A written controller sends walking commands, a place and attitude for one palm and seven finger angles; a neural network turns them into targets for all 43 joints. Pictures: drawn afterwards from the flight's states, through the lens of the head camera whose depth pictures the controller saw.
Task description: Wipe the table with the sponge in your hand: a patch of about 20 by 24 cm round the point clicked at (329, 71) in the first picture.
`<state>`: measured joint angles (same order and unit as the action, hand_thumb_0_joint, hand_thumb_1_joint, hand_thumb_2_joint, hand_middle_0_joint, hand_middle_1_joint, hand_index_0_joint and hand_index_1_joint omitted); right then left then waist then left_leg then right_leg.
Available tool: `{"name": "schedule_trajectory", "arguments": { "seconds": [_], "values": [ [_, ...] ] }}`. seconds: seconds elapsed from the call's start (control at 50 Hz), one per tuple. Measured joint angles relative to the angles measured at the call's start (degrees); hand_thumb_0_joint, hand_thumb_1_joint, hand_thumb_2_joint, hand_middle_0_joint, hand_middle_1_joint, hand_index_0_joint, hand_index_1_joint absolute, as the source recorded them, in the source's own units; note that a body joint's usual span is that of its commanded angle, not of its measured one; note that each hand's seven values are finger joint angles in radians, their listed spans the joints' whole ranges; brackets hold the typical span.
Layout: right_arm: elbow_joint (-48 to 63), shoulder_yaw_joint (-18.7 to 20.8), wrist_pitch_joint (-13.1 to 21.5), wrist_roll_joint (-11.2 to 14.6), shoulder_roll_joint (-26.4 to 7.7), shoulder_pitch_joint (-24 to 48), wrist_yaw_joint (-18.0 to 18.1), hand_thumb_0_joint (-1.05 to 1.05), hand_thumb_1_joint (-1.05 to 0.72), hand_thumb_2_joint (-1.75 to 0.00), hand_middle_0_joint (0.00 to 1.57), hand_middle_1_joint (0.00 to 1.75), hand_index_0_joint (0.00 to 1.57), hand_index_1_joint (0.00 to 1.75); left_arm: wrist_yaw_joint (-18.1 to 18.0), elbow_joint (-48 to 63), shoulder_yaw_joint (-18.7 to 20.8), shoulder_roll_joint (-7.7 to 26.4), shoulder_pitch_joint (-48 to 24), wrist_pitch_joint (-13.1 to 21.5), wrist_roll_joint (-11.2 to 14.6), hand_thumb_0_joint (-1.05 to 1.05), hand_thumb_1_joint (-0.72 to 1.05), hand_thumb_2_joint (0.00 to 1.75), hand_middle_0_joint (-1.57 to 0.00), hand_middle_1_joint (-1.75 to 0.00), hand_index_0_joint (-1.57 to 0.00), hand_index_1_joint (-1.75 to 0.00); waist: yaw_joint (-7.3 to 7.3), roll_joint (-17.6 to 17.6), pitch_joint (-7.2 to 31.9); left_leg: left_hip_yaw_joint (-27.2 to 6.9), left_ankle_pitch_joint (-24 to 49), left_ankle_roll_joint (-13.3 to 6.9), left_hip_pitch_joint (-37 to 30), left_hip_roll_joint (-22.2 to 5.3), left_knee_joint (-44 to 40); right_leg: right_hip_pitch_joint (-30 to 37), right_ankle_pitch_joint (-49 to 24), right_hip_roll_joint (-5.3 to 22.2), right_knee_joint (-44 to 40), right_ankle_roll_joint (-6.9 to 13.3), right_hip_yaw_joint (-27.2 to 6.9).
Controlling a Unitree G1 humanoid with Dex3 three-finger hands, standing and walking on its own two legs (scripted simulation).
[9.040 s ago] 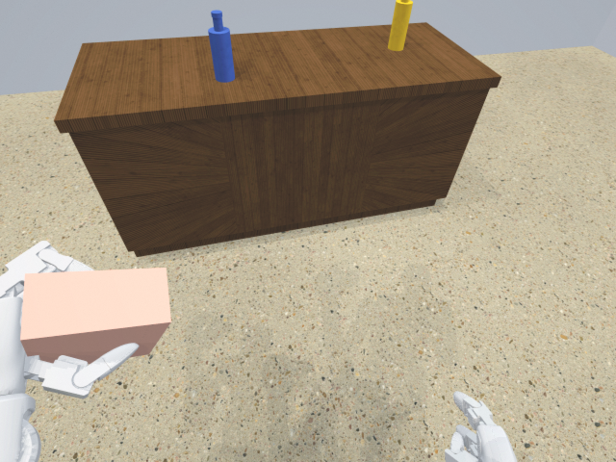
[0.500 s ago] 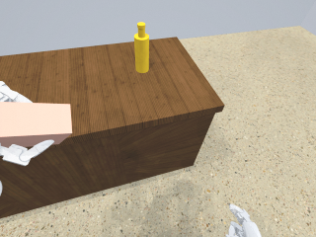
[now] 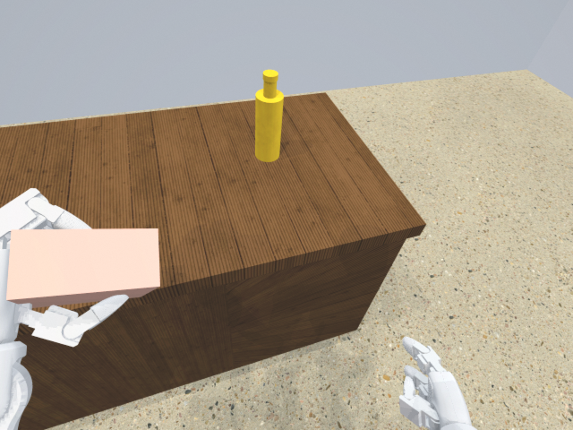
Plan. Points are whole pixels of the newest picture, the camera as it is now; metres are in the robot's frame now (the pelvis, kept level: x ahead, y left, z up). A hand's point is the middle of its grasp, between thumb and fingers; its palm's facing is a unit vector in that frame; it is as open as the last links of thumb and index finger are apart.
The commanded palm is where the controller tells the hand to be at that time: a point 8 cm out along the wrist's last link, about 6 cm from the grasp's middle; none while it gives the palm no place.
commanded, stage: shuffle to correct the standing spot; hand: left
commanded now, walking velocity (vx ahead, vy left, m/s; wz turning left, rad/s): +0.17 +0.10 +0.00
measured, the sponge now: (109, 269) +0.23 +0.22 +0.17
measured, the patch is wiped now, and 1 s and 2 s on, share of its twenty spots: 0.00 0.00 0.00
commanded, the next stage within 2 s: come to a stop and stand still in 0.84 s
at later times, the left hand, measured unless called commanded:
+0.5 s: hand (89, 216) +0.29 +0.26 +0.17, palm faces +0.37 -0.82 -0.43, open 9.6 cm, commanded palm +0.22 +0.29 +0.18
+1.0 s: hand (89, 187) +0.33 +0.28 +0.17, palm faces +0.35 -0.83 -0.44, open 9.5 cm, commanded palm +0.27 +0.33 +0.18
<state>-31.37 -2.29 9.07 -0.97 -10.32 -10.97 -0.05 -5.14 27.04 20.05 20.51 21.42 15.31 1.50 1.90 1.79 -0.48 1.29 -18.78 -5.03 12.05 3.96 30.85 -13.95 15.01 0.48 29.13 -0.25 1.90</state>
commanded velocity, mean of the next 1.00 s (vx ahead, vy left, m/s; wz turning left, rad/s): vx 0.13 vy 0.10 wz -0.05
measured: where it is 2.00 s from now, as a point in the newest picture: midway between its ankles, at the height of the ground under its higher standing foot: outside the picture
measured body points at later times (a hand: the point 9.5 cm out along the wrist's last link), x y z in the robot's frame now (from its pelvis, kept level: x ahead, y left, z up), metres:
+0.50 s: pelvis +0.04 +0.02 -0.01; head +0.07 +0.03 +0.44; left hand +0.26 +0.30 +0.20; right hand +0.21 -0.20 -0.09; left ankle +0.08 +0.13 -0.73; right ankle +0.05 -0.07 -0.69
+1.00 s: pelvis +0.10 +0.05 -0.01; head +0.12 +0.05 +0.44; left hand +0.30 +0.32 +0.20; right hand +0.27 -0.21 -0.08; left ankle +0.12 +0.19 -0.73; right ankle +0.09 -0.06 -0.73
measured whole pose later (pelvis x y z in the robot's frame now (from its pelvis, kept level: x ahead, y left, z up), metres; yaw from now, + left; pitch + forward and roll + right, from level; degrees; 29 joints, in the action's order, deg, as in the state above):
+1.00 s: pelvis +0.10 +0.05 -0.01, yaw -3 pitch -2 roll +2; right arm -34.1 2.9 7.4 0.5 -13.6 -10.1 2.3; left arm -6.2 28.3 21.8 21.8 25.0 13.6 1.0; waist 0.3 2.7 -3.7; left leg 4.2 -16.0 1.5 14.9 -1.5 32.7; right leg -15.9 20.0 4.0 38.6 0.2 3.0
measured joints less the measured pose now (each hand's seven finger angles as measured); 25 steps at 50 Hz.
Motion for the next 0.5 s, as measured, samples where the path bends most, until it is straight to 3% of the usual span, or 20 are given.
{"name": "schedule_trajectory", "arguments": {
  "seconds": [0.16, 0.22, 0.26, 0.3, 0.34, 0.38, 0.42, 0.46, 0.5],
  "values": [
    [0.78, 0.36, -3.04, 0.68, -0.26, -0.52, 0.41, 0.01, -0.9, -0.9, 0.21, 0.3, 0.21, 0.3, 0.35, -3.36, 0.63, 0.91, 1.19, -3.07, 0.27, 0.0, -0.44, 1.0, -0.81, -1.34, -0.8, -1.35, -0.66, -1.3, -0.72, -0.72, -4.17, 0.33, 0.4, -0.19, 4.89, 0.26, 4.45, -0.1, 4.08, 0.06, 0.83],
    [0.01, 0.94, -3.17, 1.08, -0.99, -0.65, 0.05, 0.01, -0.9, -0.9, 0.21, 0.3, 0.21, 0.3, -0.2, -0.27, 0.48, 1.16, 0.24, -2.89, 0.64, 0.0, -0.44, 1.0, -0.81, -1.34, -0.8, -1.35, -0.55, -0.75, -2.58, -1.03, -1.45, 3.64, 6.19, -0.49, 16.75, 0.49, 5.62, 0.06, 5.39, 0.31, 2.0],
    [-0.8, 1.3, -3.25, 1.15, -1.68, -0.84, -0.31, 0.01, -0.9, -0.9, 0.21, 0.3, 0.21, 0.3, -0.74, 2.77, 0.45, 0.91, 0.78, -1.48, 0.75, 0.0, -0.44, 1.0, -0.81, -1.34, -0.8, -1.35, 0.2, 0.3, -3.41, -2.01, -7.29, 3.73, 10.38, -0.98, 23.78, 0.57, 6.42, 0.31, 6.29, 0.15, 1.75],
    [-1.17, 1.58, -3.78, 0.98, -2.23, -0.89, -0.56, 0.01, -0.9, -0.9, 0.21, 0.3, 0.21, 0.3, -1.16, 6.0, 1.3, 0.69, 2.28, -0.45, 0.66, 0.0, -0.44, 1.0, -0.81, -1.34, -0.8, -1.35, 0.83, 1.5, -3.91, -3.2, -7.74, 3.15, 11.48, -2.95, 19.33, 0.19, 7.41, 0.66, 7.89, -0.59, 0.63],
    [-0.91, 2.21, -3.57, 1.0, -3.19, -0.8, -0.28, 0.01, -0.9, -0.9, 0.21, 0.3, 0.21, 0.3, -1.37, 8.04, 2.13, 0.35, 2.87, 0.09, 0.62, 0.0, -0.44, 1.0, -0.81, -1.34, -0.8, -1.35, 0.73, 1.18, -4.55, -3.77, 0.06, 3.62, 9.9, -4.41, 11.23, -1.28, 9.52, 1.01, 12.99, -0.53, -0.23],
    [-1.72, 3.39, -3.24, 1.0, -2.31, 0.51, 0.23, 0.01, -0.9, -0.9, 0.2, 0.3, 0.2, 0.3, -1.63, 6.74, 2.9, 0.81, 1.35, 0.23, 0.06, 0.0, -0.44, 1.0, -0.81, -1.34, -0.8, -1.35, 1.2, 1.69, -6.22, -1.38, -0.56, 3.77, 8.67, -3.63, 12.82, -5.01, 13.32, 0.73, 24.64, 0.65, -3.11],
    [-2.17, 3.45, -3.07, 0.84, -0.79, 1.0, 0.5, 0.01, -0.9, -0.9, 0.2, 0.3, 0.2, 0.3, -1.43, 3.46, 3.55, 1.82, 0.36, -0.12, -0.16, 0.0, -0.44, 1.0, -0.81, -1.34, -0.8, -1.35, 0.33, 1.5, -6.04, -0.2, -1.02, 3.45, 7.1, -3.15, 11.32, -8.92, 14.7, -0.45, 33.46, 1.11, -3.53],
    [-2.05, 2.8, -2.96, 0.99, 0.44, 0.53, 0.35, 0.01, -0.91, -0.9, 0.2, 0.3, 0.2, 0.3, -1.04, 0.58, 3.81, 2.5, -0.3, -1.27, -0.38, 0.0, -0.44, 1.0, -0.81, -1.34, -0.8, -1.35, -1.06, 0.82, -5.24, -0.15, 0.18, 3.23, 5.77, -2.92, 8.3, -11.28, 14.04, -1.11, 34.71, 1.16, -1.94],
    [-1.79, 1.9, -2.66, 1.26, 0.98, -0.23, 0.11, 0.01, -0.91, -0.9, 0.2, 0.3, 0.2, 0.3, -0.78, -0.9, 3.81, 2.54, -0.29, -1.99, -0.48, 0.0, -0.44, 1.0, -0.81, -1.34, -0.8, -1.35, -1.95, -0.1, -4.56, -0.07, 1.58, 3.31, 4.81, -2.94, 5.52, -11.42, 11.66, -1.13, 28.46, 1.21, 0.25]
  ]
}}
